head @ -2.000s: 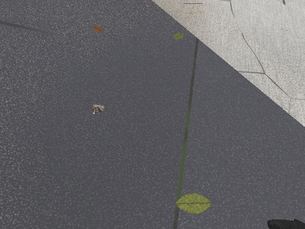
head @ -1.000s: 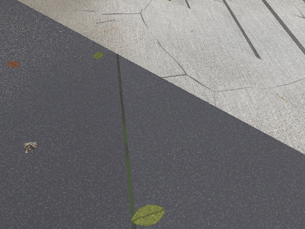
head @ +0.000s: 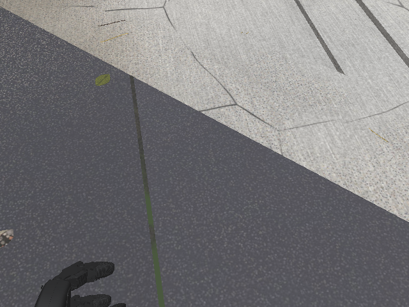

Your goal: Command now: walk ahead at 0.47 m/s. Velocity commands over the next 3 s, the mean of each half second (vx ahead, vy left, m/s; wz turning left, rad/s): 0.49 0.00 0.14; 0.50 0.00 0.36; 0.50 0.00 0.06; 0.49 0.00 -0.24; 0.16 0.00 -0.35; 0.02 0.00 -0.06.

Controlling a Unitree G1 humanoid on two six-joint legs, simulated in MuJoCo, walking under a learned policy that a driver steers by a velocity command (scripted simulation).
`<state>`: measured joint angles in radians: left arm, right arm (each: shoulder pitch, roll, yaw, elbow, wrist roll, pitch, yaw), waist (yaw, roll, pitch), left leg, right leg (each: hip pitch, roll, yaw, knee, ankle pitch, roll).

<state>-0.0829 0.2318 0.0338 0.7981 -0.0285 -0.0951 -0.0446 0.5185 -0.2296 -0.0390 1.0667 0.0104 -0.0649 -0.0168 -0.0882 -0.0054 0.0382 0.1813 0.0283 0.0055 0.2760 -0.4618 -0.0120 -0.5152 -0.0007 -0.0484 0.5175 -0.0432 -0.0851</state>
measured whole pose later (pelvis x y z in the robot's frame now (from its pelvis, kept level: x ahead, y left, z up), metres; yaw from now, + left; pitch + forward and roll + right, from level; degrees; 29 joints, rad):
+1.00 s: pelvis +0.58 +0.07 +0.02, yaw +17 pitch +2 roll +1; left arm 0.04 0.27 0.03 0.80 0.00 -0.11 -0.02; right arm 0.35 -0.27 -0.06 0.83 0.01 -0.07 -0.01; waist -0.07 -0.05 0.01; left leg -0.01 -0.10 -0.09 0.29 -0.31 0.08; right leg -0.60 -0.05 0.03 0.51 0.09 0.00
